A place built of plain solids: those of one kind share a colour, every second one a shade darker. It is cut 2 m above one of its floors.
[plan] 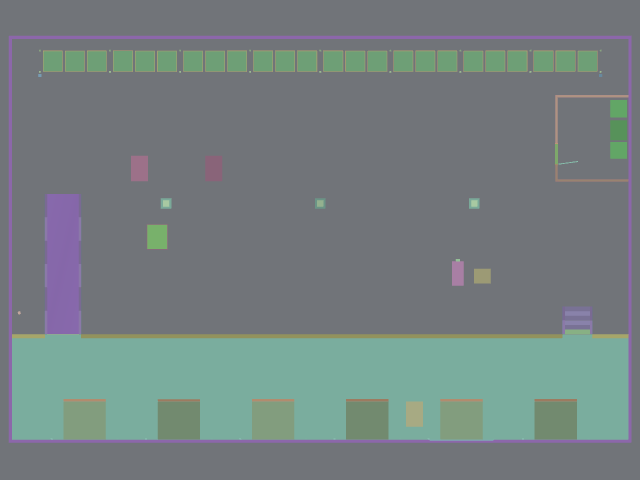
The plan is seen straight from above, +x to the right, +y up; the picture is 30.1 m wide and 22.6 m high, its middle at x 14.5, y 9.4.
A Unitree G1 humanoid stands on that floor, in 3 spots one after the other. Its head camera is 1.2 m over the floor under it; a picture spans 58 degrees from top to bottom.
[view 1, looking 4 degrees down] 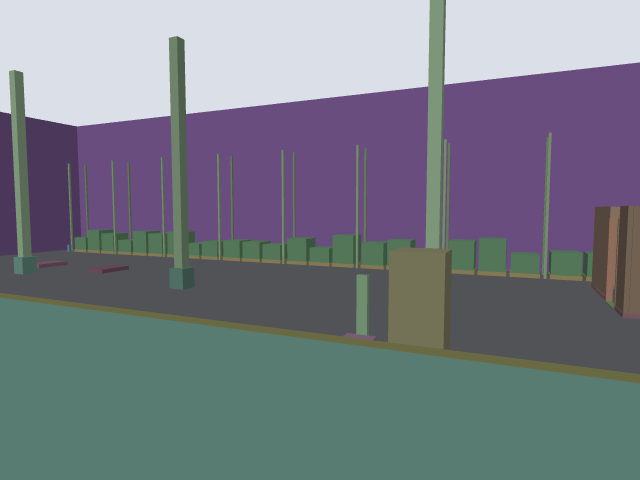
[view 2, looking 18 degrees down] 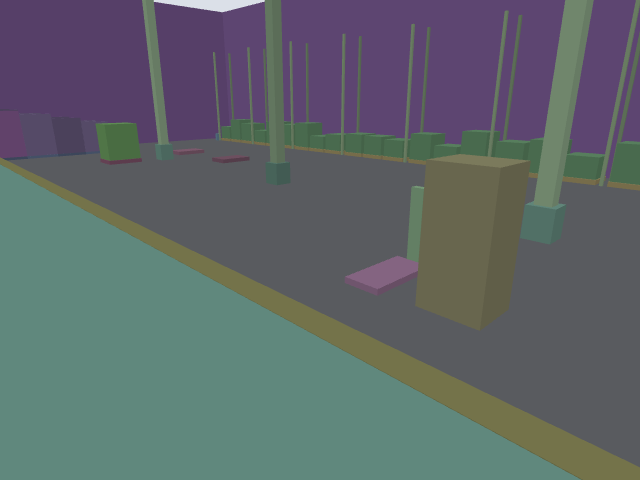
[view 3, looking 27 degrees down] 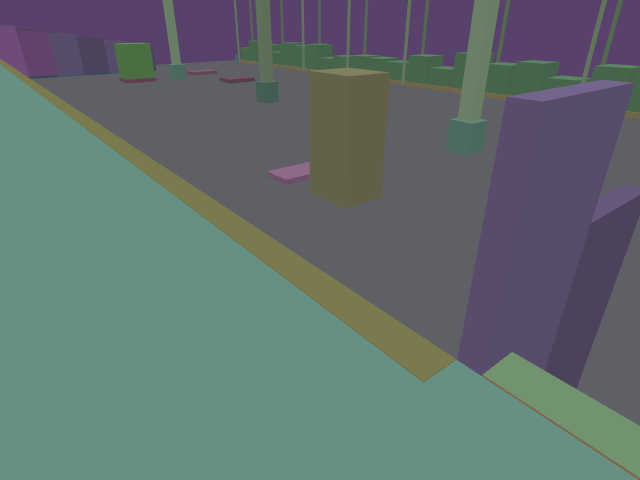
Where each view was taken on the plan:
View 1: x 23.39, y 1.20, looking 114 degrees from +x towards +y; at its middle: wall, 19.39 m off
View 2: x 24.27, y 3.37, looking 136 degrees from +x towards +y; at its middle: ground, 7.44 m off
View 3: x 26.62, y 3.73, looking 142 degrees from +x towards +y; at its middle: ground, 5.07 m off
